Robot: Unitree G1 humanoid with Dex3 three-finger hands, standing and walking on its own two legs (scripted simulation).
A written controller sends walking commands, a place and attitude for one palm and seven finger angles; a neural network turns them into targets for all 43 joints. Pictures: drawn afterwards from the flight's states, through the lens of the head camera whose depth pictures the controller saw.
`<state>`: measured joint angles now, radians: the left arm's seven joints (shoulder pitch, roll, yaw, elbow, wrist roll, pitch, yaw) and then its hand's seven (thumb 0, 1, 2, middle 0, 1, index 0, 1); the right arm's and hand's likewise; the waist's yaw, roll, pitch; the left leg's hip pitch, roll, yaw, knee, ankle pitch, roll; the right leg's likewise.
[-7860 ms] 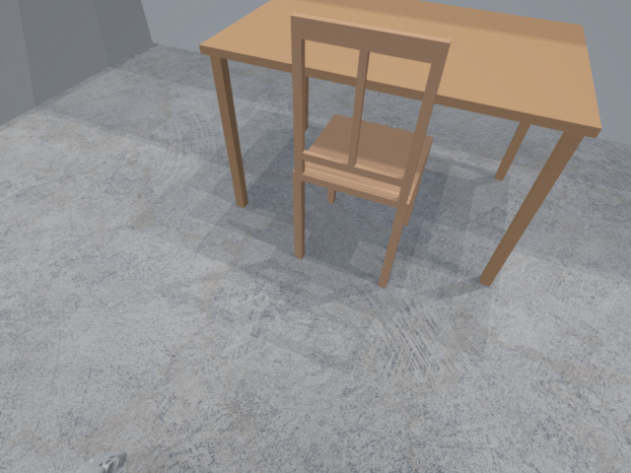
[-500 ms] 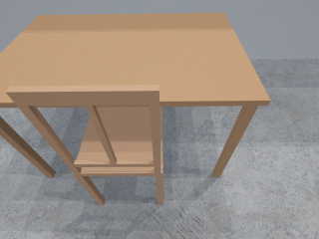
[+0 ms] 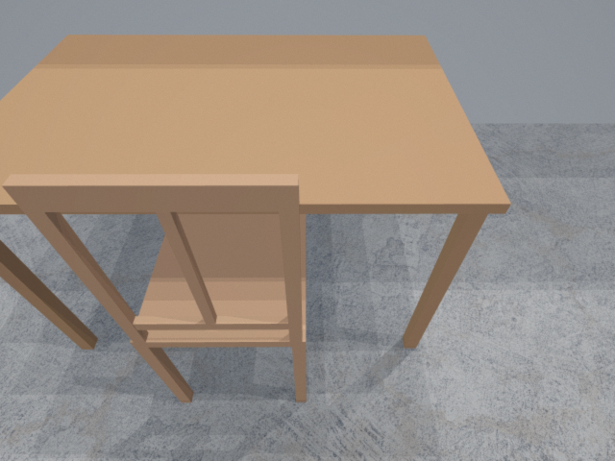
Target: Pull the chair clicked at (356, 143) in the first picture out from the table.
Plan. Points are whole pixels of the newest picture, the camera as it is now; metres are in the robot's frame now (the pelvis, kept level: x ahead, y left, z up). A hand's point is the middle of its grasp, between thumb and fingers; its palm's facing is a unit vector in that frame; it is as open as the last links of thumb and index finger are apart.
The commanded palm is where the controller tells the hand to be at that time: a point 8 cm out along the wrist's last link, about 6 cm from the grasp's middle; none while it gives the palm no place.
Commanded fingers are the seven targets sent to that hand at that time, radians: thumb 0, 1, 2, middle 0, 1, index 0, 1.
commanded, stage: look again from close up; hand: left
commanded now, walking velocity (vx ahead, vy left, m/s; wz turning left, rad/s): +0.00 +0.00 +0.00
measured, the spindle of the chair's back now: (192, 274) +0.42 +0.22 -0.07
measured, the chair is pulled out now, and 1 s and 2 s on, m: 0.00 0.00 0.00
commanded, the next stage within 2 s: come to a stop and stand still in 0.90 s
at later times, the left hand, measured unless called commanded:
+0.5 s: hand out of the picture +0.06 +0.23 -0.18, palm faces +0.00 -0.97 -0.23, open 7.4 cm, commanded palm none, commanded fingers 0.00 0.90 0.90 -0.20 -0.30 -0.20 -0.30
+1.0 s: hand out of the picture +0.03 +0.23 -0.17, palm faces -0.04 -0.97 -0.22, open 7.4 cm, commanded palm none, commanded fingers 0.00 0.90 0.90 -0.20 -0.30 -0.20 -0.30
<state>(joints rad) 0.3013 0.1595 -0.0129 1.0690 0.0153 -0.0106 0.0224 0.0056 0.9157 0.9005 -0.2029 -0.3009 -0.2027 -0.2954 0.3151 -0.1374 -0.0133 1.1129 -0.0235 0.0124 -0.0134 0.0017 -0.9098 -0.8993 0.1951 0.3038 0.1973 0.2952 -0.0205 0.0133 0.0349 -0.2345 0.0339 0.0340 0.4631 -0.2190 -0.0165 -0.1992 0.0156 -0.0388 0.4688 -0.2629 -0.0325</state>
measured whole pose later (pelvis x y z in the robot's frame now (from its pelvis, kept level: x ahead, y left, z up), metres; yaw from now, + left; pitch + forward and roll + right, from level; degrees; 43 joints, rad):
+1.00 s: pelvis +0.02 +0.04 +0.00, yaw -2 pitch -1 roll +0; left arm 0.28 0.18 -0.02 1.09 0.02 0.00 0.04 0.01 0.91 0.90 -0.20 -0.30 -0.20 -0.30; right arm 0.23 -0.17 -0.01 1.12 -0.01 -0.01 -0.02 0.00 -0.91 -0.90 0.20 0.30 0.20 0.30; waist 0.00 0.00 0.06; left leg -0.17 -0.03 0.09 0.43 -0.25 0.05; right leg -0.15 -0.04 0.01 0.45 -0.28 0.04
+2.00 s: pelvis +0.01 +0.03 +0.00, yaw -1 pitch -1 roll +0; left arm 0.28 0.20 -0.02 1.03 0.02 -0.01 0.04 0.01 0.91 0.90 -0.20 -0.30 -0.20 -0.30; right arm 0.19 -0.17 -0.02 1.10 -0.01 -0.01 -0.01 0.00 -0.91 -0.90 0.20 0.30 0.20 0.30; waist 0.00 -0.02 0.04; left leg -0.21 0.00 0.06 0.47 -0.25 0.02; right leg -0.18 -0.01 -0.01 0.47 -0.28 0.01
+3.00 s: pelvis +0.00 +0.03 +0.00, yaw +0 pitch +0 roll +0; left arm 0.49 0.20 0.02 0.45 -0.08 0.02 0.11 0.03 0.93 0.89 -0.21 -0.30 -0.21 -0.29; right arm 0.37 -0.16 0.02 0.99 0.03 -0.16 -0.06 0.02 -0.93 -0.90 0.20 0.30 0.20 0.30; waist 0.00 -0.02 0.02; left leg -0.26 -0.01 0.06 0.51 -0.25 0.03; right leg -0.23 -0.03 -0.01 0.53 -0.29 0.01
